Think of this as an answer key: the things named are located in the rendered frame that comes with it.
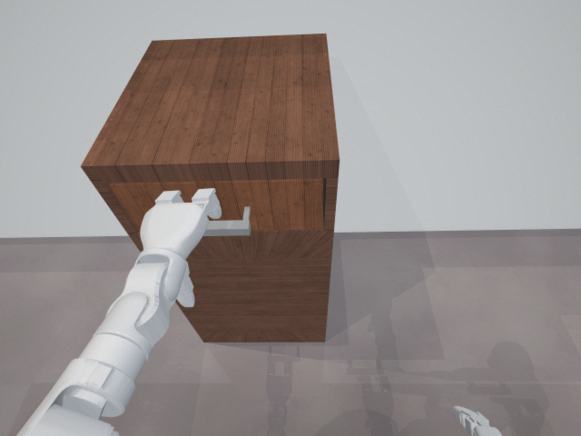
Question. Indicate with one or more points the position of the cabinet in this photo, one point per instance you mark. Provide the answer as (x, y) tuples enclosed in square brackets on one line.
[(230, 109)]

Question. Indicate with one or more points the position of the left robot upper arm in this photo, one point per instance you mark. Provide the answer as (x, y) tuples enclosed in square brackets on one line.
[(59, 421)]

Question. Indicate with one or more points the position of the drawer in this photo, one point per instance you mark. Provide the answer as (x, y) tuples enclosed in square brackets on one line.
[(284, 204)]

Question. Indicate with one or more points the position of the left robot forearm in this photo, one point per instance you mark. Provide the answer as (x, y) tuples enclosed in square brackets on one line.
[(101, 381)]

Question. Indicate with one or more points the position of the right robot hand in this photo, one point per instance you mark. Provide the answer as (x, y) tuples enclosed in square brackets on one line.
[(474, 422)]

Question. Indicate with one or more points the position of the left robot hand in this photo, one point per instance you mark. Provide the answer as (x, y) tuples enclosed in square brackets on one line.
[(177, 226)]

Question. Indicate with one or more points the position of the handle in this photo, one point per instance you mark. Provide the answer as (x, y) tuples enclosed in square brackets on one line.
[(230, 228)]

